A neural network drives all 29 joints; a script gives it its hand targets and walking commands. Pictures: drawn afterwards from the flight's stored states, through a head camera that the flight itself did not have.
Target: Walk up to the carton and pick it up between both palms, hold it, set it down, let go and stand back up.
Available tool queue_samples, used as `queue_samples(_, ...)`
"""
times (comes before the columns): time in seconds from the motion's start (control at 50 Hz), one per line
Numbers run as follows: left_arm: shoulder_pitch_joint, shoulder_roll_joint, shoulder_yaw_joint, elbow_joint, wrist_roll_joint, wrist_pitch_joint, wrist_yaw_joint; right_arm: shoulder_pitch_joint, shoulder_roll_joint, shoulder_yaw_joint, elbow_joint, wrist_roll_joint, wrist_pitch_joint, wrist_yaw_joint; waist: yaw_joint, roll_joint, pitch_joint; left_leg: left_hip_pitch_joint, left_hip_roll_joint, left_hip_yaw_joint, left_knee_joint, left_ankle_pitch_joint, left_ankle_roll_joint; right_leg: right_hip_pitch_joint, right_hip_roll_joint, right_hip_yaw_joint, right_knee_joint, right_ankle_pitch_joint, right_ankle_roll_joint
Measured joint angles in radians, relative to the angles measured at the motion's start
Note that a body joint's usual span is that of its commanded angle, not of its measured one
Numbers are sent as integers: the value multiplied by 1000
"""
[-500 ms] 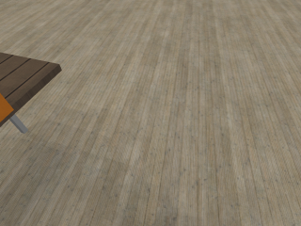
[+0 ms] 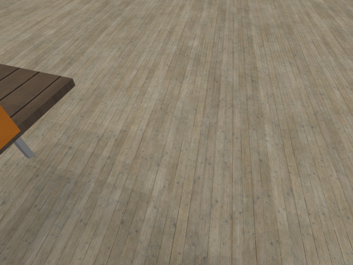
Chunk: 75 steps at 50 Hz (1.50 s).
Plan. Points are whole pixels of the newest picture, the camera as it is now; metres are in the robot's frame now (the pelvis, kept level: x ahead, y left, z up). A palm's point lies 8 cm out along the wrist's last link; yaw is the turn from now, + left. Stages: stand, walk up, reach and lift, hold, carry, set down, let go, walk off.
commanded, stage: walk up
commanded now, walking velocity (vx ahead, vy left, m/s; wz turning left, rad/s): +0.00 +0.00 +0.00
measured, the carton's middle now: out of the picture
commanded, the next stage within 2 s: none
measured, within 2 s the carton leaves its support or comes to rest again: neither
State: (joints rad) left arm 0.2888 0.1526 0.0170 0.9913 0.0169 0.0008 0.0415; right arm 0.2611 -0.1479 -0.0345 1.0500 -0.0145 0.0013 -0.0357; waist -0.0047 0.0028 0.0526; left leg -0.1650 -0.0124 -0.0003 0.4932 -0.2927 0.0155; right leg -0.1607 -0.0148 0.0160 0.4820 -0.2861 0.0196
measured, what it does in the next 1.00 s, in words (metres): walks ahead, turning left: left foot, then right foot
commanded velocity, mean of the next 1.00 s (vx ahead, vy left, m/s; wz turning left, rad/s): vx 0.00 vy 0.00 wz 0.00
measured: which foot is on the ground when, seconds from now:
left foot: down 0.00-0.14, up 0.16-0.40, down 0.42-0.94, up 0.96-1.00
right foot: down 0.00-0.42, up 0.44-0.90, down 0.92-1.00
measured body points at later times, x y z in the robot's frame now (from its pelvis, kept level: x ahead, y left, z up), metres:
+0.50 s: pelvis +0.05 +0.10 -0.05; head +0.04 +0.16 +0.39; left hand +0.02 +0.39 -0.21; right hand +0.17 -0.18 -0.15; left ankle +0.07 +0.23 -0.74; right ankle -0.01 -0.10 -0.70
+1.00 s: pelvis +0.26 +0.15 -0.03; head +0.26 +0.14 +0.42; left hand +0.18 +0.44 -0.12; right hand +0.49 -0.03 -0.15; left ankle +0.08 +0.22 -0.72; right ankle +0.39 +0.09 -0.74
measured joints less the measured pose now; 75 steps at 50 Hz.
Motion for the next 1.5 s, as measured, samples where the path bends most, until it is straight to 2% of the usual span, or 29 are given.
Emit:
queue_samples(0.12,4,-12,-3,38,3,-2,1,8,12,3,32,1,-1,3,-2,2,7,3,-3,-6,-7,7,1,8,-2,-5,-13,8,-2)
queue_samples(0.16,4,-6,11,8,26,-10,5,42,0,-9,5,-3,6,27,-22,19,4,-65,-2,-45,106,-69,-9,11,-4,-59,-7,-8,-14)
queue_samples(0.18,-4,4,21,-4,33,-17,12,57,-11,-16,-3,-9,14,39,-28,23,5,-118,3,-36,211,-115,-25,19,-13,-96,-6,-17,-13)
queue_samples(0.24,-21,46,48,-23,43,-42,27,78,-55,-43,-23,-29,38,62,-11,11,17,-251,35,16,453,-151,-66,42,-53,-168,4,-41,-5)
queue_samples(0.3,-12,85,65,-33,61,-63,30,65,-107,-74,-61,-26,40,78,1,-3,33,-319,88,22,503,-135,-81,75,-85,-210,7,-61,5)
queue_samples(0.38,-8,134,79,-41,79,-64,20,47,-148,-93,-111,-13,29,95,-9,-29,51,-320,150,16,365,-94,-69,132,-136,-278,54,-128,3)
queue_samples(0.42,-5,159,83,-52,87,-53,9,50,-155,-92,-128,-7,15,99,-14,-55,42,-281,155,42,278,-30,-50,133,-178,-289,148,-208,-20)
queue_samples(0.44,-8,175,84,-56,91,-43,3,49,-148,-93,-130,-3,5,98,-17,-87,41,-280,132,59,298,25,-37,119,-207,-264,225,-270,-48)
queue_samples(0.46,-15,192,84,-64,93,-30,-7,49,-134,-93,-133,2,-3,93,-23,-125,43,-287,99,74,347,7,-23,86,-219,-205,329,-343,-75)
queue_samples(0.48,-28,201,81,-79,87,-14,-21,56,-120,-91,-136,7,-9,84,-35,-147,44,-300,70,75,394,-33,-10,35,-196,-135,461,-405,-84)
queue_samples(0.52,-63,201,70,-133,61,7,-52,80,-81,-74,-130,23,-4,63,-61,-167,47,-302,17,47,417,-74,9,-69,-98,-41,667,-439,-79)
queue_samples(0.54,-82,193,60,-162,49,6,-64,95,-60,-65,-127,27,2,52,-68,-170,52,-287,-5,31,395,-63,17,-121,-57,-28,723,-425,-76)
queue_samples(0.58,-110,167,33,-211,36,-17,-76,121,-30,-50,-129,18,9,32,-68,-164,64,-237,-34,13,322,-48,27,-228,-18,-41,763,-369,-69)
queue_samples(0.66,-123,113,-14,-273,36,-53,-77,168,-24,-31,-137,-1,-21,22,-80,-87,66,-128,-54,-45,175,-6,34,-383,-13,-83,662,-276,-49)
queue_samples(0.74,-123,108,-12,-311,35,-45,-83,204,-27,-27,-122,-11,-47,25,-83,-42,20,-48,-72,-120,90,-1,29,-457,-38,-4,549,-97,-29)
queue_samples(0.84,-91,138,13,-334,23,-37,-87,198,-53,-36,-128,-5,-52,33,-48,-39,-83,9,-66,-189,63,-57,5,-403,-59,58,372,88,-12)
queue_samples(0.92,-54,170,34,-338,13,-43,-63,156,-86,-41,-176,-10,-55,46,-31,-58,-119,7,-63,-231,138,-158,-31,-271,-32,54,176,79,-6)
queue_samples(0.94,-52,161,37,-329,15,-47,-53,142,-103,-42,-185,-13,-55,49,-23,-36,-113,-2,-48,-247,180,-195,-40,-253,-11,43,165,38,5)
queue_samples(0.98,-49,128,25,-320,20,-56,-36,116,-140,-45,-208,-17,-51,53,-20,36,-75,-40,-16,-297,316,-237,-24,-241,25,-24,214,0,4)
queue_samples(1.0,-40,119,15,-322,21,-60,-30,113,-148,-43,-222,-18,-47,52,-19,46,-58,-82,-27,-289,421,-244,-24,-235,18,-49,239,-21,0)
queue_samples(1.04,-15,107,1,-308,20,-64,-22,115,-155,-34,-244,-25,-35,45,-10,38,-32,-177,-44,-195,623,-244,-41,-205,-18,-77,256,-58,-8)
queue_samples(1.1,48,88,-6,-276,29,-72,-21,104,-171,-27,-248,-32,-26,44,21,37,5,-283,-34,-77,743,-157,-52,-126,-54,-99,195,-69,-6)
queue_samples(1.2,145,71,-6,-232,35,-84,-25,44,-171,-26,-272,-40,-4,60,48,71,61,-406,3,-59,671,-27,-48,-17,-59,-160,89,-69,-6)
queue_samples(1.3,162,75,-4,-225,27,-55,-20,-44,-108,4,-298,-37,9,67,47,57,105,-395,29,9,363,97,-36,52,-65,-235,95,-132,1)
queue_samples(1.34,150,88,-8,-239,27,-37,-18,-75,-81,14,-311,-37,3,71,48,39,114,-346,24,48,226,186,-14,54,-75,-259,163,-191,6)
queue_samples(1.38,111,114,-8,-247,23,-17,-20,-107,-47,12,-310,-40,-7,68,36,-19,135,-305,-19,62,187,107,55,15,-120,-249,319,-247,-3)
queue_samples(1.4,75,124,-7,-255,17,-5,-21,-122,-36,11,-314,-36,-10,64,28,-47,154,-308,-44,59,205,96,66,-28,-129,-204,433,-259,-11)
queue_samples(1.46,-24,117,-8,-300,-12,25,-14,-137,-39,3,-327,8,9,40,1,-49,188,-307,-63,13,238,106,65,-155,-53,-96,739,-367,-19)
queue_samples(1.5,-72,102,-14,-322,-19,31,-10,-140,-49,-8,-331,23,37,24,-10,-45,185,-284,-71,-6,201,126,63,-220,-30,-67,817,-371,-20)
